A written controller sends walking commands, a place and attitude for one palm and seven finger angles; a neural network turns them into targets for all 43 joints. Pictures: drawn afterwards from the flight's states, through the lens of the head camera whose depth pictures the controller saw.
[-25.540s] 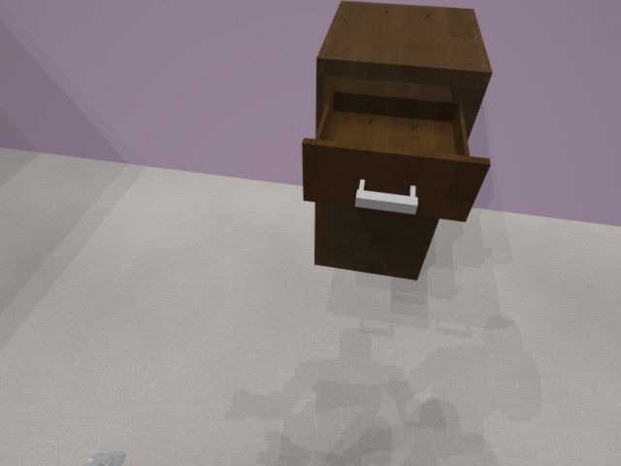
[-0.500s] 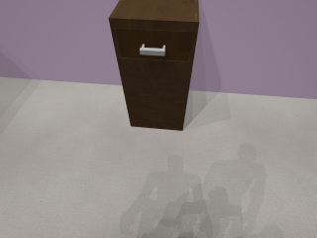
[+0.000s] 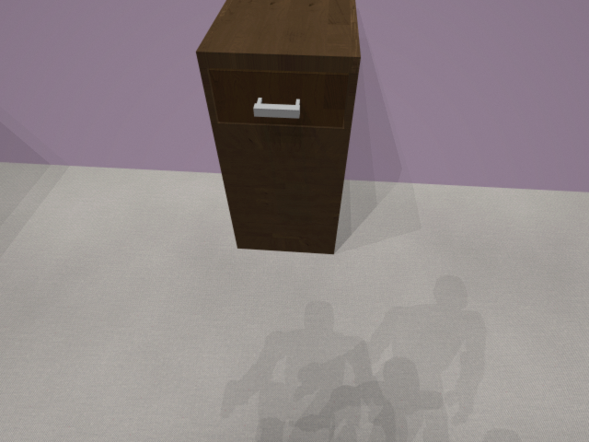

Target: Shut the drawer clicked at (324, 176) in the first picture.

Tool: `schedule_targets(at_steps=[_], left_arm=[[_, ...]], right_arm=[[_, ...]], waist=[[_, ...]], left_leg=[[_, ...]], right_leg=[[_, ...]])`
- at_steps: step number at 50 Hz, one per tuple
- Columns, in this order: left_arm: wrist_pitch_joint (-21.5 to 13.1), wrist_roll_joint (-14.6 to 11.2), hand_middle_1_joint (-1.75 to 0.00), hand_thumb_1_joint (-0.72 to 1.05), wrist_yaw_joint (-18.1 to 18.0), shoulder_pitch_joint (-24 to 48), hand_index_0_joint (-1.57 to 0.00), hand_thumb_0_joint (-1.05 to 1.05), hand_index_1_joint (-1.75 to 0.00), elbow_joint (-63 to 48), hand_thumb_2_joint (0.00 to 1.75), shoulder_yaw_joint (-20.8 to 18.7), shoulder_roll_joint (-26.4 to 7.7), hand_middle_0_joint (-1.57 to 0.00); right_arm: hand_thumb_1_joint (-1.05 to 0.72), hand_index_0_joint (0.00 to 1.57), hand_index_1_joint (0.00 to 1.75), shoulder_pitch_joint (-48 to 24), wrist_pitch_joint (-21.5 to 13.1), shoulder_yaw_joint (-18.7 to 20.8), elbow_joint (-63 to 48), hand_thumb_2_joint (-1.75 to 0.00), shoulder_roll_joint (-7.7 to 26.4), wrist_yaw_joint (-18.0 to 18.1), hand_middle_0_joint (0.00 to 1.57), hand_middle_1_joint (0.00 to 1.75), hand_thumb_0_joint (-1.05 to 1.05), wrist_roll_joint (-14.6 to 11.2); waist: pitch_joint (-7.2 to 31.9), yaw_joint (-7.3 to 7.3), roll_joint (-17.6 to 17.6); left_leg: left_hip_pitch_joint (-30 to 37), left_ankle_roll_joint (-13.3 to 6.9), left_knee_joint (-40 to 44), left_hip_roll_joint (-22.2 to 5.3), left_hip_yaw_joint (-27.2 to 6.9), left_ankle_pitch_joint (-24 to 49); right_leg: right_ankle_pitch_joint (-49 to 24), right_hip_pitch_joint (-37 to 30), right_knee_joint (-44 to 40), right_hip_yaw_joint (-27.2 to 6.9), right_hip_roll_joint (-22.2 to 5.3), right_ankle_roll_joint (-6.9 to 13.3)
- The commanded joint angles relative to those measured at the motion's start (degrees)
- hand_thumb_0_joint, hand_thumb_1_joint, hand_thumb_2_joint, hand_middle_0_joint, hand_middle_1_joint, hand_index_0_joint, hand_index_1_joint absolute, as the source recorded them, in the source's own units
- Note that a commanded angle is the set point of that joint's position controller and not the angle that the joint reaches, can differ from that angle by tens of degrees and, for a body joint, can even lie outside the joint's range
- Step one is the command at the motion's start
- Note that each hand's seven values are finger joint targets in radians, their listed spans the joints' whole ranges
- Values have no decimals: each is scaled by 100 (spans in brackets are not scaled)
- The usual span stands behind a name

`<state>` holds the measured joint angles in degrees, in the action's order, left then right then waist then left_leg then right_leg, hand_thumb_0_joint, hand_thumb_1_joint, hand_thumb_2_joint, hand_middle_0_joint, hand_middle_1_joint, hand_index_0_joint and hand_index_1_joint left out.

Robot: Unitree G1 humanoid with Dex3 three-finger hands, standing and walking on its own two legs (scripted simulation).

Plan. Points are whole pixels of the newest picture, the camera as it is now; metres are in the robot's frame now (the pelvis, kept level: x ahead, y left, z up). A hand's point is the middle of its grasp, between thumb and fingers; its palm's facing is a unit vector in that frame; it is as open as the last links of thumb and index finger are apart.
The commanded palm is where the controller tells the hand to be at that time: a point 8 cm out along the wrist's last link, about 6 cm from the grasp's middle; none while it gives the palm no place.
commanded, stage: let the arm hang, fingers relaxed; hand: left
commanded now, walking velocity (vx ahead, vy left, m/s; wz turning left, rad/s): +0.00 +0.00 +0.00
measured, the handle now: (277, 106) +0.93 +0.09 -0.06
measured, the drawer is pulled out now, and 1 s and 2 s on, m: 0.00 0.00 0.00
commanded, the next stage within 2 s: look to check the result in 0.06 s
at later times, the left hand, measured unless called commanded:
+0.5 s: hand out of the picture +0.08 +0.23 -0.16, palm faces -0.02 -0.95 -0.31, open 7.4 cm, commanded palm none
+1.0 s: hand out of the picture +0.12 +0.24 -0.15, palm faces -0.03 -0.94 -0.33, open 7.4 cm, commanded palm none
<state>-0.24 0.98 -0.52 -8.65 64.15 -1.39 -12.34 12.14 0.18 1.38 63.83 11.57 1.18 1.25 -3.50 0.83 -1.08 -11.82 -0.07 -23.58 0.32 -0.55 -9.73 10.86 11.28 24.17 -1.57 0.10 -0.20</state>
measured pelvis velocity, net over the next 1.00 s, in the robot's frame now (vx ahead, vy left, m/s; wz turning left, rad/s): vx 0.03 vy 0.00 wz -0.01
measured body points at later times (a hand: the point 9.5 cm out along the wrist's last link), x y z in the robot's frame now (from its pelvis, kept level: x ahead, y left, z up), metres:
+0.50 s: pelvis +0.02 +0.00 +0.00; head +0.04 -0.01 +0.45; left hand +0.08 +0.28 -0.14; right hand +0.07 -0.27 -0.15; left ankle +0.04 +0.12 -0.74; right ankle +0.03 -0.12 -0.74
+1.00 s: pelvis +0.03 +0.00 +0.01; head +0.06 -0.01 +0.45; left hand +0.12 +0.29 -0.13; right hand +0.10 -0.29 -0.14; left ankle +0.04 +0.12 -0.74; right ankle +0.03 -0.12 -0.74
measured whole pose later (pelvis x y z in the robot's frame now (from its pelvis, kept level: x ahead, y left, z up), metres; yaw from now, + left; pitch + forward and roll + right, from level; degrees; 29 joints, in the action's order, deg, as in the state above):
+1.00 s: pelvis +0.03 +0.00 +0.01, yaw +0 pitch -2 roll +0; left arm -0.9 0.8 -0.1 -4.7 64.8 -0.9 -17.8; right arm 5.8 -0.2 0.9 64.6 17.7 0.6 0.9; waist -4.5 0.7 -0.6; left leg -7.3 0.0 -19.0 0.2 -0.3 -10.2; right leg 11.1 6.7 19.3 -1.8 0.1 -0.3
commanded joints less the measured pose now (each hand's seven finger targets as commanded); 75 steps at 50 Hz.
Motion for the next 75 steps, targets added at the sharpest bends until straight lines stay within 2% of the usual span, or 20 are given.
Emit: schedule_targets(at_steps=[1,5,10,13,15,24,29,33,37,42,47,53,57,64,70,73,75], left_arm=[[-91,-14,-30,90,-78,-56,-20,0,-30,-237,90,-204,-1000,-20],[-105,-22,-30,90,-81,59,-20,0,-30,-244,90,-198,-1082,-20],[-99,-20,-30,90,-73,154,-20,0,-30,-216,90,-192,-1197,-20],[-108,-17,-30,90,-67,189,-20,0,-30,-217,90,-191,-1285,-20],[-114,-23,-30,90,-65,226,-20,0,-30,-212,90,-188,-1319,-20],[-129,-26,-30,90,-62,355,-20,0,-30,-195,90,-187,-1460,-20],[-130,-22,-30,90,-55,424,-20,0,-30,-201,90,-178,-1527,-20],[-145,-20,-30,90,-53,439,-20,0,-30,-225,90,-179,-1586,-20],[-157,-30,-30,90,-58,487,-20,0,-30,-226,90,-184,-1598,-20],[-158,-30,-30,90,-57,513,-20,0,-30,-250,90,-181,-1646,-20],[-158,-29,-30,90,-60,529,-20,0,-30,-262,90,-180,-1664,-20],[-175,-26,-30,90,-62,519,-20,0,-30,-286,90,-188,-1718,-20],[-162,-34,-30,90,-56,543,-20,0,-30,-279,90,-173,-1701,-20],[-175,-33,-30,90,-58,531,-20,0,-30,-282,90,-176,-1735,-20],[-164,-37,-30,90,-51,513,-20,0,-30,-280,90,-172,-1731,-20],[-166,-32,-30,90,-49,504,-20,0,-30,-285,90,-176,-1741,-20],[-164,-36,-30,90,-46,519,-20,0,-30,-281,90,-170,-1731,-20]], right_arm=[[-90,20,30,132,-107,174,-214,-90,876,26,20,30,0,0],[-90,20,30,32,-121,169,-205,-90,991,29,20,30,0,-7],[-90,20,30,-117,-104,170,-200,-90,1102,15,20,30,0,-11],[-90,20,30,-199,-94,183,-210,-90,1210,4,20,30,0,-23],[-90,20,30,-213,-110,171,-195,-90,1241,1,20,30,0,-17],[-90,20,30,-418,-132,159,-204,-90,1420,2,20,30,0,-28],[-90,20,30,-520,-117,159,-211,-90,1499,-12,20,30,0,-27],[-90,20,30,-567,-127,167,-227,-90,1580,-18,20,30,0,-35],[-90,20,30,-627,-151,165,-232,-90,1606,-7,20,30,0,-27],[-90,20,30,-656,-148,161,-236,-90,1648,-8,20,30,0,-33],[-90,20,30,-691,-152,162,-237,-90,1658,-9,20,30,0,-35],[-90,20,30,-684,-159,168,-265,-90,1720,-7,20,30,0,-45],[-90,20,30,-700,-153,158,-251,-90,1728,-9,20,30,0,-36],[-90,20,30,-695,-165,159,-247,-90,1734,-7,20,30,0,-43],[-90,20,30,-698,-173,154,-240,-90,1758,-1,20,30,0,-39],[-90,20,30,-695,-167,156,-253,-90,1764,-4,20,30,0,-52],[-90,20,30,-699,-168,155,-246,-90,1765,-3,20,30,0,-43]], waist=[[206,-55,49],[270,-45,46],[225,-44,-15],[222,-36,142],[325,-28,51],[428,-32,54],[312,-29,53],[451,-35,83],[570,-36,30],[568,-29,117],[513,-38,50],[618,-32,116],[492,-31,79],[576,-32,107],[565,-34,5],[505,-43,171],[496,-34,77]], left_leg=[[157,-165,494,-550,-490,-14],[282,-159,491,-597,-484,325],[312,-155,578,-610,-499,112],[366,-150,551,-588,-485,94],[434,-145,569,-610,-480,200],[556,-130,608,-653,-489,538],[546,-115,659,-649,-482,382],[623,-119,637,-652,-482,532],[723,-114,621,-674,-465,836],[740,-106,651,-692,-456,842],[752,-101,664,-686,-457,948],[856,-101,637,-696,-444,1102],[797,-95,710,-695,-449,918],[870,-98,682,-700,-434,1085],[876,-96,720,-708,-435,1027],[844,-102,729,-707,-448,971],[838,-95,747,-706,-440,902]], right_leg=[[187,89,-613,-453,-509,295],[-149,3,-568,-441,-526,285],[36,9,-665,-488,-528,281],[101,39,-742,-525,-534,281],[-22,-46,-726,-506,-557,273],[-421,-217,-711,-488,-589,257],[-244,-157,-813,-504,-595,243],[-421,-245,-800,-518,-603,243],[-796,-375,-734,-485,-626,241],[-817,-412,-761,-460,-633,226],[-908,-429,-767,-456,-641,224],[-1096,-497,-766,-481,-638,233],[-887,-455,-822,-476,-635,221],[-1096,-516,-804,-459,-659,228],[-969,-509,-821,-483,-648,227],[-922,-476,-847,-471,-637,218],[-865,-476,-863,-477,-644,220]])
